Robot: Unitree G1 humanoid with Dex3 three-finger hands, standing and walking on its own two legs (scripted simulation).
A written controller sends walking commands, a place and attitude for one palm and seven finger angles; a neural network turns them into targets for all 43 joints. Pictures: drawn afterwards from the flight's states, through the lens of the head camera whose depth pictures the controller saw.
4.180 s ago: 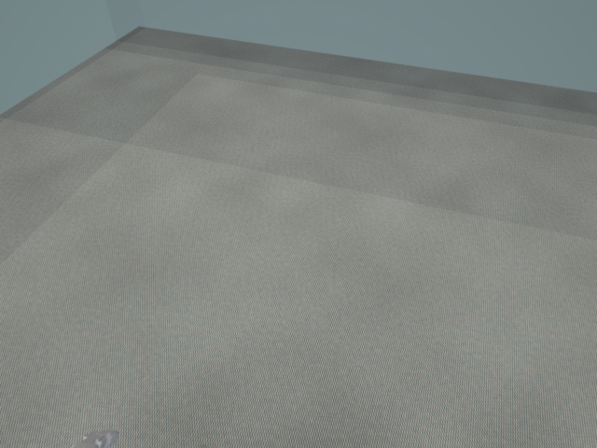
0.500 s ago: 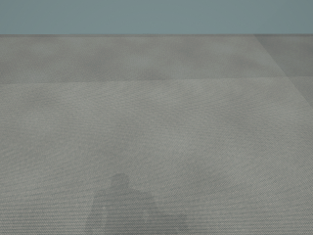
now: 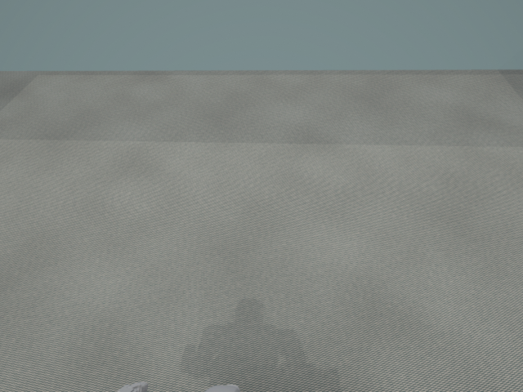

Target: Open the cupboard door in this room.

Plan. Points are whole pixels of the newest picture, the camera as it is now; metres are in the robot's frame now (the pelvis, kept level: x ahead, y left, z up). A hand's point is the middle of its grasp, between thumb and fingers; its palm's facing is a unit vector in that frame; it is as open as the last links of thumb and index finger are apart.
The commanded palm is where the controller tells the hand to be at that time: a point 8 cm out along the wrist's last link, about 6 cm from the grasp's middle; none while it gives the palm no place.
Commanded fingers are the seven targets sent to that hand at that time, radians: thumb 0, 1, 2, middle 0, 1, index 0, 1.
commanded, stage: turn or walk to find it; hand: left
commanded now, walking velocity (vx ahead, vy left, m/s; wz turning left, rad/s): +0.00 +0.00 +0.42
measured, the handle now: out of the picture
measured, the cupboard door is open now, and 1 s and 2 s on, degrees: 0 0 0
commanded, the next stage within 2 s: none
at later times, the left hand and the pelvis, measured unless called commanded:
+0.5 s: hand out of the picture -0.04 +0.27 -0.17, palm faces +0.26 -0.94 -0.23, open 7.4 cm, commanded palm none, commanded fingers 0.00 0.90 0.90 -0.20 -0.30 -0.20 -0.30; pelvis -0.03 +0.05 +0.01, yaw +12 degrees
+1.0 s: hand out of the picture -0.06 +0.21 -0.14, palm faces +0.43 -0.87 -0.26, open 7.3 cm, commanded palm none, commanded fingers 0.00 0.90 0.90 -0.20 -0.30 -0.20 -0.30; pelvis -0.06 +0.00 +0.01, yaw +26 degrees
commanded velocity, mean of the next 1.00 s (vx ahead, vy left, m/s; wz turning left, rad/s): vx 0.00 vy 0.00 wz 0.42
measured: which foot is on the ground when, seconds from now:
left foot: up 0.00-0.32, down 0.34-0.82, up 0.84-1.00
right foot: down 0.00-0.34, up 0.36-0.80, down 0.82-1.00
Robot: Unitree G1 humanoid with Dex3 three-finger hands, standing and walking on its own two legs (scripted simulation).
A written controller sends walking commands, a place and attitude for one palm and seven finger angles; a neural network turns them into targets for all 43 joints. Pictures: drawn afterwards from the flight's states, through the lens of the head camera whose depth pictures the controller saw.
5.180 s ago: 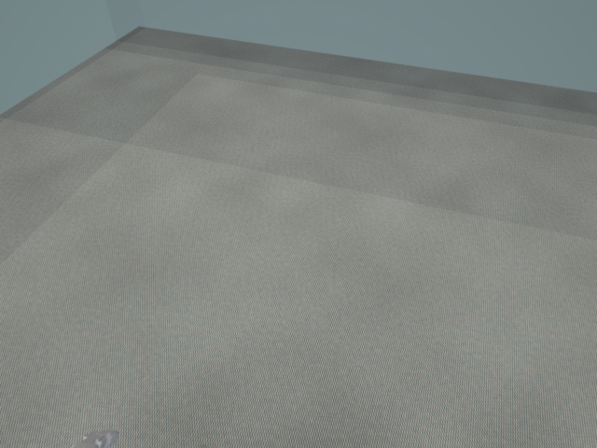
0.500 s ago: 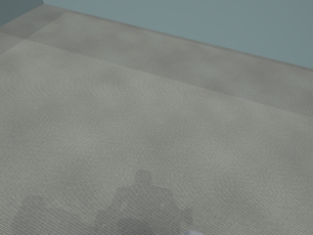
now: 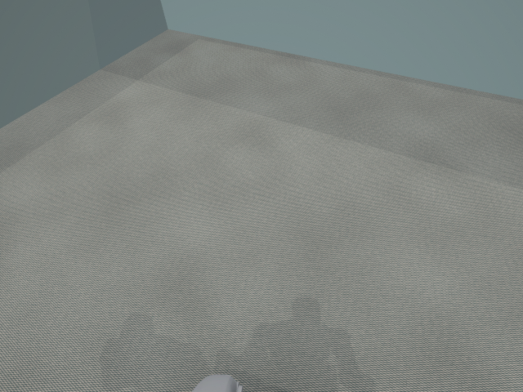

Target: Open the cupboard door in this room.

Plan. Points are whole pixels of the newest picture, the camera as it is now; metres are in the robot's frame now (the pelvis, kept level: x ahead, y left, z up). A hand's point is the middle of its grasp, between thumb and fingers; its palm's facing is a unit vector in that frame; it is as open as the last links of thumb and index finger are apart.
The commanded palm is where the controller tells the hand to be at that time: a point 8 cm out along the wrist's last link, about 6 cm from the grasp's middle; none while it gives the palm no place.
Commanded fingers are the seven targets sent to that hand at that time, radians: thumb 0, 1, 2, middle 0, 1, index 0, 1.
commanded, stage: turn or walk to find it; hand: left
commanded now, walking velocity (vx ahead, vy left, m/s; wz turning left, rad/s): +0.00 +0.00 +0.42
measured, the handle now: out of the picture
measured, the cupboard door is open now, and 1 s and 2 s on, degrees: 0 0 0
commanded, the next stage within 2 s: none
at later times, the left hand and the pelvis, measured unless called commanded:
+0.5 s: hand out of the picture -0.02 +0.28 -0.17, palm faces +0.26 -0.93 -0.24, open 7.4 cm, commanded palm none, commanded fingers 0.00 0.90 0.90 -0.20 -0.30 -0.20 -0.30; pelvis -0.03 +0.05 +0.00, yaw +12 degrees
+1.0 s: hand out of the picture -0.07 +0.22 -0.16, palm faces +0.44 -0.86 -0.24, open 7.4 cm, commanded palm none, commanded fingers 0.00 0.90 0.90 -0.20 -0.30 -0.20 -0.30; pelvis -0.05 +0.02 +0.00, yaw +26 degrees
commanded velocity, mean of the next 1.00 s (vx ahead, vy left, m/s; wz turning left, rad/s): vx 0.00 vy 0.00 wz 0.42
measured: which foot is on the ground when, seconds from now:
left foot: up 0.00-0.24, down 0.26-0.70, up 0.72-1.00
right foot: down 0.00-0.26, up 0.28-0.68, down 0.70-1.00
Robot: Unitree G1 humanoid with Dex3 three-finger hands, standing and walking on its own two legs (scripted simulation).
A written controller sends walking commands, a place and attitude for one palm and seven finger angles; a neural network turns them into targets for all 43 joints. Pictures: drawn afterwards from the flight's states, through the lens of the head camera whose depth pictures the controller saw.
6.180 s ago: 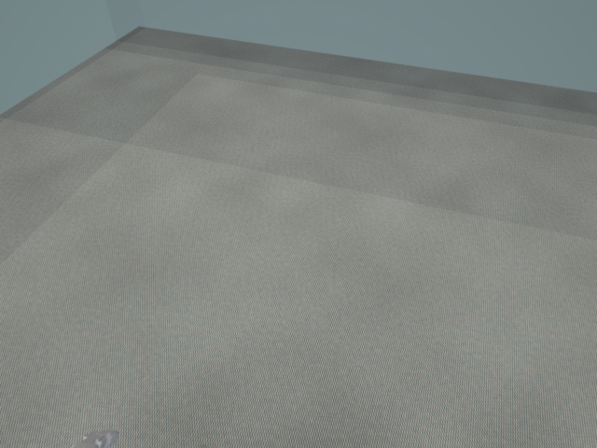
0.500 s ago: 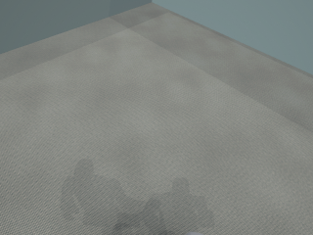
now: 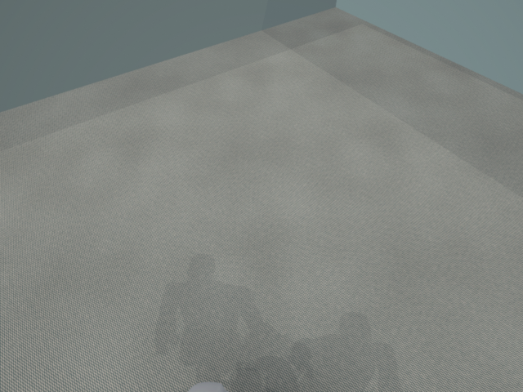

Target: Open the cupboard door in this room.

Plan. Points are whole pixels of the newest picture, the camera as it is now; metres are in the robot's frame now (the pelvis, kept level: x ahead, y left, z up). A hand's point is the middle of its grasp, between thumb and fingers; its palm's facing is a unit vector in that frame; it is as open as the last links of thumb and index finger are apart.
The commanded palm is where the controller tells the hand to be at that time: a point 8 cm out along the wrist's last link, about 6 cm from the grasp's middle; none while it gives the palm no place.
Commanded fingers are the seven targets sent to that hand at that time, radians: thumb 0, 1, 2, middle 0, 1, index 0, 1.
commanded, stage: turn or walk to find it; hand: left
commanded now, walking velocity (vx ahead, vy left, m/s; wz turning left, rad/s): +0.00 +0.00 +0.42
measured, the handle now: out of the picture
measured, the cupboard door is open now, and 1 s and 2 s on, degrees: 0 0 0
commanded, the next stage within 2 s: none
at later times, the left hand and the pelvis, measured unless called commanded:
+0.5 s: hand out of the picture +0.03 +0.24 -0.16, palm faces +0.22 -0.94 -0.26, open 7.4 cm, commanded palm none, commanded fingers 0.00 0.90 0.90 -0.20 -0.30 -0.20 -0.30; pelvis -0.02 +0.02 +0.00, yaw +11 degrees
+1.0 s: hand out of the picture -0.12 +0.23 -0.19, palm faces +0.46 -0.86 -0.23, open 7.4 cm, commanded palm none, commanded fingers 0.00 0.90 0.90 -0.20 -0.30 -0.20 -0.30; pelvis -0.06 +0.03 -0.01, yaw +25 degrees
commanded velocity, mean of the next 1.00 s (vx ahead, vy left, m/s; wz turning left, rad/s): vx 0.00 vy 0.00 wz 0.42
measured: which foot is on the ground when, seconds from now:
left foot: up 0.00-0.10, down 0.12-0.52, up 0.54-0.92, down 0.94-1.00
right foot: down 0.00-0.12, up 0.14-0.50, down 0.52-0.94, up 0.96-1.00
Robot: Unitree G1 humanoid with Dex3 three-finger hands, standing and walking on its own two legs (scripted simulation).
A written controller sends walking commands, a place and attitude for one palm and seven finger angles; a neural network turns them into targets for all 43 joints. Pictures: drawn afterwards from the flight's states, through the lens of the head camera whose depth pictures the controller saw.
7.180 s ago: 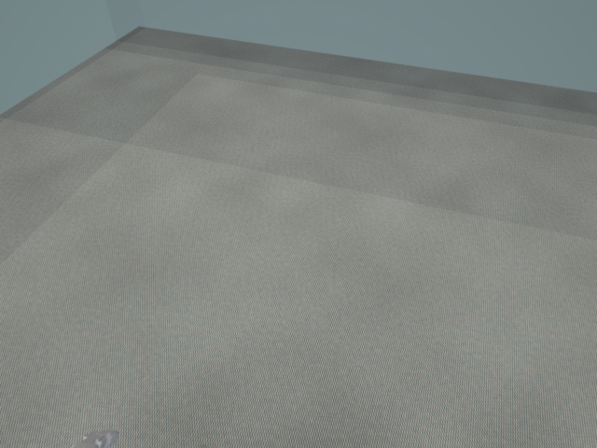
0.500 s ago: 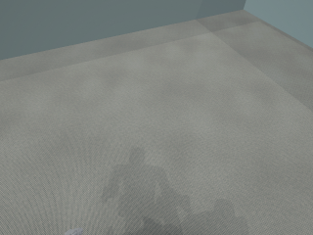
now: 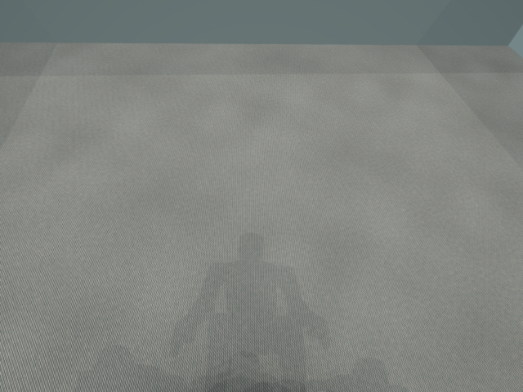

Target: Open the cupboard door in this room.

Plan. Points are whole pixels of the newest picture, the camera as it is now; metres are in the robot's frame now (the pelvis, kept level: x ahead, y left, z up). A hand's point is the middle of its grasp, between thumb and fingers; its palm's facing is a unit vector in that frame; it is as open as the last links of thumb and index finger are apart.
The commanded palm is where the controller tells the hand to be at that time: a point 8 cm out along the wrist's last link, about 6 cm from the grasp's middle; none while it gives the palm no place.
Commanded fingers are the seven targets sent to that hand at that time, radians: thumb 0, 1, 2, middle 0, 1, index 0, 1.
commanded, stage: turn or walk to find it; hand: left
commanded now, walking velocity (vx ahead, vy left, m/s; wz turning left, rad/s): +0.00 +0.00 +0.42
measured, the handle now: out of the picture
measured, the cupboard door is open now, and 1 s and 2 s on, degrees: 0 0 0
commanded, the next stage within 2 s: none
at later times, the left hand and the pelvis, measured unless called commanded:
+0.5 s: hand out of the picture +0.03 +0.17 -0.13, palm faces +0.23 -0.94 -0.27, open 7.3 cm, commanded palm none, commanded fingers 0.00 0.90 0.90 -0.20 -0.30 -0.20 -0.30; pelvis -0.03 -0.04 +0.01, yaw +13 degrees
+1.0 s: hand out of the picture -0.14 +0.22 -0.16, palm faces +0.46 -0.86 -0.24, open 7.4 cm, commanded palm none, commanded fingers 0.00 0.90 0.90 -0.20 -0.30 -0.20 -0.30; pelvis -0.08 +0.00 +0.01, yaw +25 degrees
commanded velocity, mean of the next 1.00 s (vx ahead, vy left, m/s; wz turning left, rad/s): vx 0.00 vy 0.00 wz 0.42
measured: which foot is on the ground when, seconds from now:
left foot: down 0.00-0.38, up 0.40-0.80, down 0.82-1.00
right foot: up 0.00-0.36, down 0.38-0.82, up 0.84-1.00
